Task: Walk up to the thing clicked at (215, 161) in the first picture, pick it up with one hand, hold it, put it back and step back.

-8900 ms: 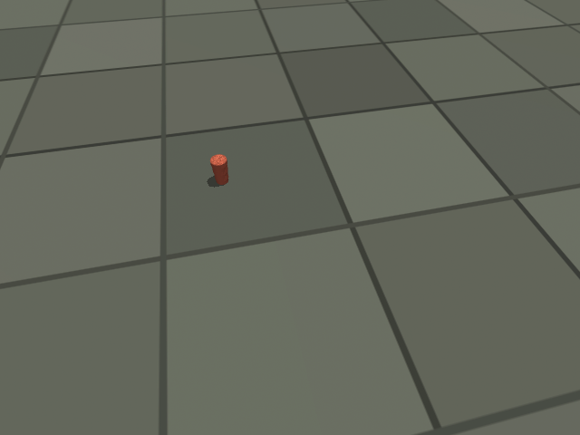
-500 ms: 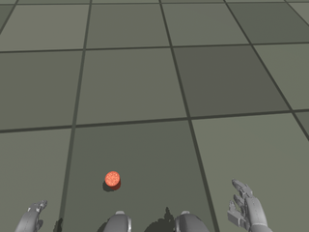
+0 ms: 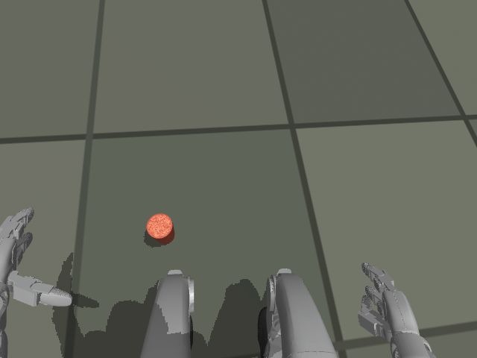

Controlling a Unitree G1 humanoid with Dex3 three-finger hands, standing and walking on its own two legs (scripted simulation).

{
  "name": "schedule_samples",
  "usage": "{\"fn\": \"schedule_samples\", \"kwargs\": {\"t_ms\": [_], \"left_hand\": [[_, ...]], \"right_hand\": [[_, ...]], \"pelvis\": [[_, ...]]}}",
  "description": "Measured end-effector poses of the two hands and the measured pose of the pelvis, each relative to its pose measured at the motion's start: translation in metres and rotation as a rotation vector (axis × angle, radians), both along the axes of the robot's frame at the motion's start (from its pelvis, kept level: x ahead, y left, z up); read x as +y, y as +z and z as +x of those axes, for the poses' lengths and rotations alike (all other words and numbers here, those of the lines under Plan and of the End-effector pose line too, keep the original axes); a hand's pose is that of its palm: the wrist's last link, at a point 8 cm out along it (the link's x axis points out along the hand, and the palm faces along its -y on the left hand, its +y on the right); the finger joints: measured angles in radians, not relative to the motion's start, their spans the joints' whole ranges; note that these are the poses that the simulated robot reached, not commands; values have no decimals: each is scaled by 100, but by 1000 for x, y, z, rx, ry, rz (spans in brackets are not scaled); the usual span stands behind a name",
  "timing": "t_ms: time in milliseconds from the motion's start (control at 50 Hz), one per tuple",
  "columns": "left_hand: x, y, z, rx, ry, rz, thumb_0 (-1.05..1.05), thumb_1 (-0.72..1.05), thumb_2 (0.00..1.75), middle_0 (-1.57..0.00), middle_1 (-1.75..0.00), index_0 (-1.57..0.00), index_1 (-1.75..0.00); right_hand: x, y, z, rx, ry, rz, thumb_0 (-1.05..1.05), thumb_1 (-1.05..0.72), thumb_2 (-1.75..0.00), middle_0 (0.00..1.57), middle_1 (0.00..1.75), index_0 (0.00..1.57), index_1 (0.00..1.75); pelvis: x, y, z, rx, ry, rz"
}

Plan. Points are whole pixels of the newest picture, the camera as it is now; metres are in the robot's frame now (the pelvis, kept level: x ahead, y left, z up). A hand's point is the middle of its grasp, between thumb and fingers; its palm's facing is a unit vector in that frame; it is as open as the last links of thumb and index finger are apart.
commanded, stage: go down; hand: left
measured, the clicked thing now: (162, 230) +0.42 +0.21 -0.53
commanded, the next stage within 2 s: none
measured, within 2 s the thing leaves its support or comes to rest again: neither
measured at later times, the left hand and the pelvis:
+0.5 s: hand (41, 245) +0.31 +0.37 -0.16, palm faces +0.10 -0.96 -0.25, open 16.7 cm; pelvis -0.04 +0.00 -0.12, yaw -2 degrees
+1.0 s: hand (44, 237) +0.33 +0.39 -0.20, palm faces +0.11 -0.98 -0.18, open 17.1 cm; pelvis -0.05 +0.00 -0.18, yaw -3 degrees
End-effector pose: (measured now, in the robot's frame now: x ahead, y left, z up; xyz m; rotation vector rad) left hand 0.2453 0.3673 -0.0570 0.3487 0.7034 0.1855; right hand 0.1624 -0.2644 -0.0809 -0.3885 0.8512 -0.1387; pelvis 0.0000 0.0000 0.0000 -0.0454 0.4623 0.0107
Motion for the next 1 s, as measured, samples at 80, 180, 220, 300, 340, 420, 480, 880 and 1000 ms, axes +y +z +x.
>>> {"fn": "schedule_samples", "kwargs": {"t_ms": [80,180,220,300,340,420,480,880,1000], "left_hand": [[15,-20,5,-50,9,-25,-1,-50,12,-8,-16,-8,-15],[32,-41,5,-125,-1,-46,-1,-42,8,-6,-8,-6,-7],[38,-49,7,-159,-7,-54,-1,-40,7,-5,-6,-5,-5],[45,-62,16,-221,-23,-68,-1,-36,7,-3,-5,-4,-4],[47,-68,21,-243,-34,-74,-1,-35,8,-3,-5,-4,-3],[50,-77,32,-276,-43,-91,-1,-33,8,-2,-5,-4,-3],[53,-83,36,-291,-44,-101,-1,-34,8,-2,-6,-4,-4],[72,-121,54,-410,-60,-148,-1,-42,8,-1,-8,-4,-5],[74,-127,59,-430,-61,-159,-1,-44,7,-2,-9,-5,-6]], "right_hand": [[0,-30,-12,59,-3,2,1,-88,-89,20,30,21,30],[0,-66,-25,126,19,-6,1,-88,-89,20,30,21,30],[1,-79,-28,144,31,-13,1,-88,-89,20,30,21,30],[1,-101,-34,163,49,-23,1,-88,-89,20,30,21,30],[2,-110,-36,167,54,-27,1,-87,-89,20,30,21,30],[1,-124,-40,173,58,-32,1,-87,-89,20,30,21,30],[-1,-132,-44,182,59,-37,1,-87,-89,20,30,21,30],[-10,-180,-61,237,82,-88,1,-89,-90,20,30,21,30],[-10,-193,-63,243,87,-84,1,-89,-90,20,30,21,30]], "pelvis": [[1,-24,-6,35,-4,-5],[2,-53,-16,65,-5,-12],[2,-65,-20,73,-4,-16],[2,-86,-28,84,-5,-23],[2,-95,-32,87,-7,-27],[2,-109,-35,95,-10,-34],[1,-118,-37,100,-11,-37],[4,-172,-46,101,-22,-55],[4,-184,-47,100,-21,-56]]}}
